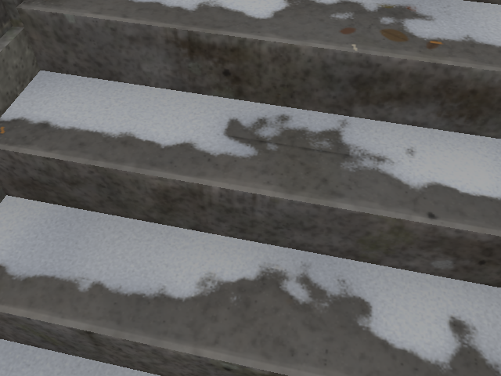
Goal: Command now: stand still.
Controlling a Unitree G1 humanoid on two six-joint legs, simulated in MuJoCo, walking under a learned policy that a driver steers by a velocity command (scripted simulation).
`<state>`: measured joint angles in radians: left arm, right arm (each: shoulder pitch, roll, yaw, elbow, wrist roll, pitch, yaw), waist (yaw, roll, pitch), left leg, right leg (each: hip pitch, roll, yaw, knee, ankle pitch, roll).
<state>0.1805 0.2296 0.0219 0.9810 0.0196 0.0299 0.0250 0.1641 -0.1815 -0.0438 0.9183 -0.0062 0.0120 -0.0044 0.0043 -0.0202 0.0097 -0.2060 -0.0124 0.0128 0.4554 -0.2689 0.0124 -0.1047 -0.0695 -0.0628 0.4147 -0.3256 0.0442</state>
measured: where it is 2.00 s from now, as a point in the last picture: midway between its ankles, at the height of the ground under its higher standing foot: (333, 281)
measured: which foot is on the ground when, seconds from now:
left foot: down 0.00-0.92, up 0.94-1.00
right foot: down 0.00-0.62, up 0.64-0.88, down 0.90-1.00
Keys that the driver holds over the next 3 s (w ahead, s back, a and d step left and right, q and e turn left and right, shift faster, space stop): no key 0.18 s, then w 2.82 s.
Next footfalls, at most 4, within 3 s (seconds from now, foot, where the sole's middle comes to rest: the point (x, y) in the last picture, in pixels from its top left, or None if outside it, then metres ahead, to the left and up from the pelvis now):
0.90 right None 0.18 -0.22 -0.61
1.58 left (283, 309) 0.52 -0.04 -0.43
2.08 right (382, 172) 0.75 -0.25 -0.26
2.68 left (262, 6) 1.11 0.01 -0.09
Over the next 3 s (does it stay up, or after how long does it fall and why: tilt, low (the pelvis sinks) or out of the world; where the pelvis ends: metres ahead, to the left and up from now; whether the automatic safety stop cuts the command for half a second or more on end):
stays up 1.08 -0.07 0.68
